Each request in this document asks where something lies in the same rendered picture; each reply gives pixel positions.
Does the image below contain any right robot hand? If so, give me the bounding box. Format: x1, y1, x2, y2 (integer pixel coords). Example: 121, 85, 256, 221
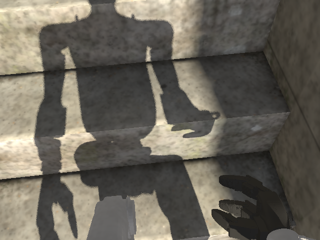
211, 175, 294, 240

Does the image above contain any robot right forearm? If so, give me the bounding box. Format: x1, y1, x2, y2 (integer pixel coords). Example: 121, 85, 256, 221
266, 228, 300, 240

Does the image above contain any robot left thigh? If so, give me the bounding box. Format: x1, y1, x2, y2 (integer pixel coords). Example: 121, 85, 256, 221
86, 195, 137, 240

